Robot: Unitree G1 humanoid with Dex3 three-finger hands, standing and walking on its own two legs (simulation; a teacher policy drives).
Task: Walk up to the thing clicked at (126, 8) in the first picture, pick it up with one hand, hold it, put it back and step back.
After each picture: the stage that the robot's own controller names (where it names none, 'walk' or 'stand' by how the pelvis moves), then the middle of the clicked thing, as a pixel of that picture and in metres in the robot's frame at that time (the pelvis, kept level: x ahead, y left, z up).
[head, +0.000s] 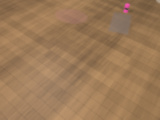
stand; (126, 8) +2.19 -0.68 -0.72
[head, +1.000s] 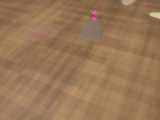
walk; (94, 15) +2.14 -0.09 -0.69
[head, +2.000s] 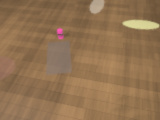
walk; (60, 33) +1.54 +0.29 -0.71
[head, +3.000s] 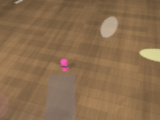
walk; (64, 64) +1.07 +0.26 -0.72
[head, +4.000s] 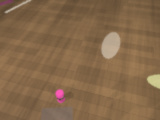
walk; (60, 96) +0.71 +0.23 -0.72
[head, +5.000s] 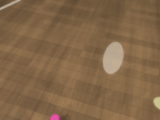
stand; out of the picture +0.45 +0.20 -0.69
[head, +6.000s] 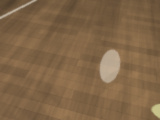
stand; out of the picture +0.40 +0.21 -0.72
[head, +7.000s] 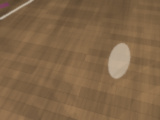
walk; out of the picture +0.37 +0.23 -0.72
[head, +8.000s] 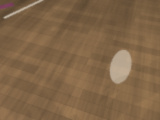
stand; out of the picture +0.40 +0.18 -0.71
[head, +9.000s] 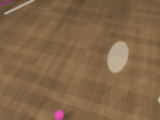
stand; (59, 117) +0.50 +0.19 -0.69
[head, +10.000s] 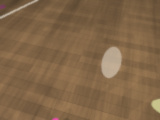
stand; out of the picture +0.48 +0.20 -0.72
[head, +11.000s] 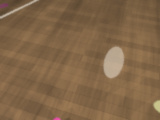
stand; out of the picture +0.47 +0.19 -0.73
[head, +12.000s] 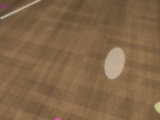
stand; out of the picture +0.47 +0.19 -0.73
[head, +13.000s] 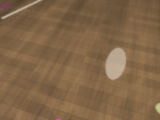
stand; out of the picture +0.46 +0.18 -0.73
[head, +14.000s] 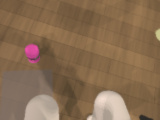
go down; (32, 54) +0.55 +0.20 -0.41
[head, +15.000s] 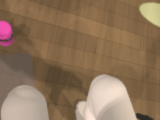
go down; (4, 34) +0.56 +0.23 -0.31
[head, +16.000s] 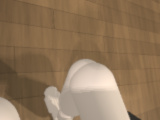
close in; out of the picture +0.54 +0.29 -0.25
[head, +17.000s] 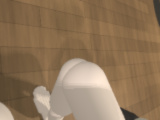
close in; out of the picture +0.53 +0.30 -0.26
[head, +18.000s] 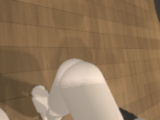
close; out of the picture +0.52 +0.29 -0.26
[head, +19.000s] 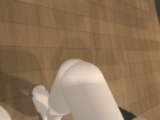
close; out of the picture +0.51 +0.28 -0.26
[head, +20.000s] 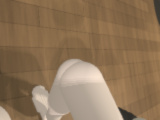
close; out of the picture +0.50 +0.28 -0.27
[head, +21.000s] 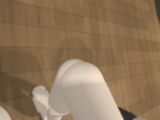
close; out of the picture +0.50 +0.28 -0.27
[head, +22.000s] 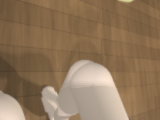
lift; out of the picture +0.46 +0.24 -0.29
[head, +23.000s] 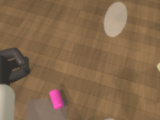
lift; (56, 99) +0.45 +0.14 -0.58
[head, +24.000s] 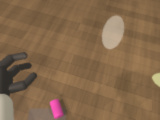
hold; (56, 108) +0.43 +0.14 -0.65
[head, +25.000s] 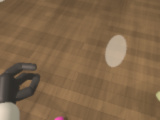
hold; out of the picture +0.41 +0.13 -0.68
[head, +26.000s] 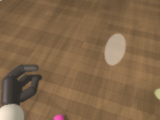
crouch; out of the picture +0.42 +0.14 -0.69
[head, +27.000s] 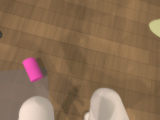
crouch; (32, 69) +0.48 +0.16 -0.42
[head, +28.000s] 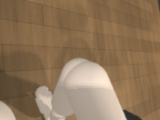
lower; out of the picture +0.45 +0.25 -0.28
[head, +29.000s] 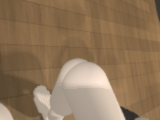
lower; out of the picture +0.45 +0.26 -0.28
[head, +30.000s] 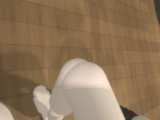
lower; out of the picture +0.45 +0.27 -0.28
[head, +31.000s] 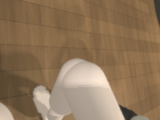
lower; out of the picture +0.44 +0.27 -0.29
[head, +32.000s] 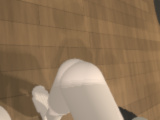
lower; out of the picture +0.44 +0.28 -0.29
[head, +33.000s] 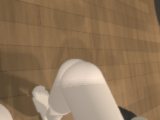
open; out of the picture +0.43 +0.28 -0.30
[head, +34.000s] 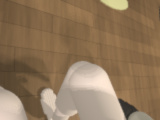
withdraw; out of the picture +0.43 +0.28 -0.30
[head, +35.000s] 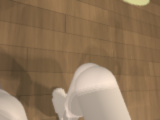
stand; out of the picture +0.44 +0.28 -0.30
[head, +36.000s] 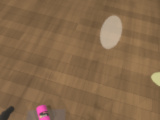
stand; (43, 114) +0.40 +0.21 -0.63
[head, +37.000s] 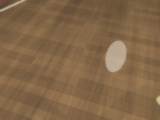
stand; out of the picture +0.38 +0.23 -0.69
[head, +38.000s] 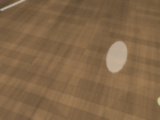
stand; out of the picture +0.37 +0.23 -0.69
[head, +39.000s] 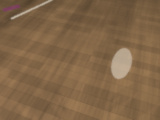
stand; out of the picture +0.38 +0.24 -0.74
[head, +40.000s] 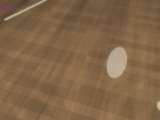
stand; out of the picture +0.36 +0.26 -0.75
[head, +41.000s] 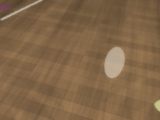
stand; out of the picture +0.35 +0.27 -0.75
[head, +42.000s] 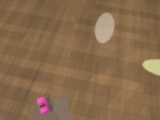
walk; (43, 105) +0.48 +0.28 -0.72
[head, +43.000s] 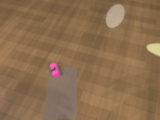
walk; (55, 70) +0.85 +0.28 -0.72
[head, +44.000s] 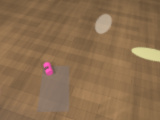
stand; (48, 68) +1.00 +0.28 -0.73
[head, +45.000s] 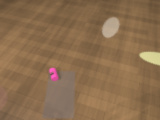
stand; (53, 74) +0.96 +0.29 -0.75
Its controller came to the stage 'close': yes
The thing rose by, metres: 0.01
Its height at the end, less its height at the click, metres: -0.02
